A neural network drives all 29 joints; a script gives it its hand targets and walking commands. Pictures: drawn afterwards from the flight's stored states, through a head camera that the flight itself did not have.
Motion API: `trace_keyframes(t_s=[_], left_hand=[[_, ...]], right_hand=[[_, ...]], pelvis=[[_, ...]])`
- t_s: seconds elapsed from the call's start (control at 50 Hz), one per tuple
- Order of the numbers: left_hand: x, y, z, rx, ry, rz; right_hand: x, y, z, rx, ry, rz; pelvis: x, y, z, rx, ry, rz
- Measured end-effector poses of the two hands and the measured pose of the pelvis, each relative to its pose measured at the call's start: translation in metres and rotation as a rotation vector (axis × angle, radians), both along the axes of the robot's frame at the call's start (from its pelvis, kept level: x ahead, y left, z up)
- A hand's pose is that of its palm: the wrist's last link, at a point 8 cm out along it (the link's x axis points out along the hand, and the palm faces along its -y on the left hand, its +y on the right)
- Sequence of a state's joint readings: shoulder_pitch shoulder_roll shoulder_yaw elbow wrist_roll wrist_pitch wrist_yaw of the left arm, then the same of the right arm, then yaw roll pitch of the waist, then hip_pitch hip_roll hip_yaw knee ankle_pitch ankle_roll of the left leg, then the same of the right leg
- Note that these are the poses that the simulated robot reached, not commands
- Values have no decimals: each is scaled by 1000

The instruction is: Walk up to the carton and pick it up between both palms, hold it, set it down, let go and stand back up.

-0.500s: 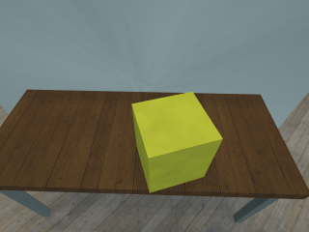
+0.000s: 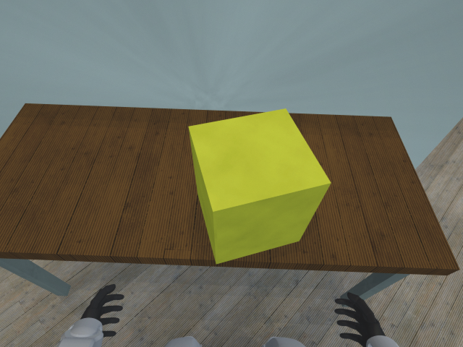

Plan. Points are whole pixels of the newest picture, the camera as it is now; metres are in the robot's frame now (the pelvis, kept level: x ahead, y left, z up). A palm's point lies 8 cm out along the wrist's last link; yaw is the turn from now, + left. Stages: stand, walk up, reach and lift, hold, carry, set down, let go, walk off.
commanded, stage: reach and lift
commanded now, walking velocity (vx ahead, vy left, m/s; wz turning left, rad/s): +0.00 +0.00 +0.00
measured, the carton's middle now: (249, 189) +0.43 -0.03 -0.05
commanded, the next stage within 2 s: none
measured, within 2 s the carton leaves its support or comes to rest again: neither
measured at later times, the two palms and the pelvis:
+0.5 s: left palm (111, 326) +0.17 +0.21 -0.07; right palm (379, 325) +0.17 -0.24 -0.07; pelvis +0.02 -0.03 +0.02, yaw +0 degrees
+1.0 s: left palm (131, 316) +0.18 +0.18 -0.05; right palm (392, 314) +0.18 -0.26 -0.05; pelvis +0.03 -0.02 +0.03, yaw -1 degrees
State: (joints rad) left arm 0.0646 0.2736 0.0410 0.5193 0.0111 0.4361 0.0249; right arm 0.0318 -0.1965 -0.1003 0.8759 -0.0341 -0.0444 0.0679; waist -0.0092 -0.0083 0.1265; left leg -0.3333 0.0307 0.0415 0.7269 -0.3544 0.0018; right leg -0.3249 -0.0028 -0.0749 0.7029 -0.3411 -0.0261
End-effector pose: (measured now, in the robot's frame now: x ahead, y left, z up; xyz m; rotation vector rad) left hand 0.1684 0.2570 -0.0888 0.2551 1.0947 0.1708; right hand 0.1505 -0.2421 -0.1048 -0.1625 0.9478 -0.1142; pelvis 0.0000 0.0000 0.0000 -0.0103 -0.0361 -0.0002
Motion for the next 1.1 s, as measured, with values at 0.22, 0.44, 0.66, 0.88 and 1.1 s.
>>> trace_keyframes(t_s=[0.22, 0.44, 0.66, 0.88, 1.1], left_hand=[[14, -41, 22, -54, -115, 16], [-2, -41, 21, -37, -222, 59], [2, -53, 31, -51, -347, 50], [8, -71, 36, -68, -463, 55], [10, -85, 44, -75, -569, 69]], right_hand=[[13, -18, 37, -15, -98, 73], [15, -4, 34, 44, -153, 95], [22, -6, 43, 71, -222, 102], [31, -16, 56, 88, -295, 112], [29, -21, 57, 129, -369, 120]], pelvis=[[15, -21, 20, 20, -29, -4], [20, -33, 23, 25, 11, 4], [29, -27, 26, 18, 5, 1], [33, -23, 27, 14, 1, -8], [35, -24, 24, 17, 11, -14]])
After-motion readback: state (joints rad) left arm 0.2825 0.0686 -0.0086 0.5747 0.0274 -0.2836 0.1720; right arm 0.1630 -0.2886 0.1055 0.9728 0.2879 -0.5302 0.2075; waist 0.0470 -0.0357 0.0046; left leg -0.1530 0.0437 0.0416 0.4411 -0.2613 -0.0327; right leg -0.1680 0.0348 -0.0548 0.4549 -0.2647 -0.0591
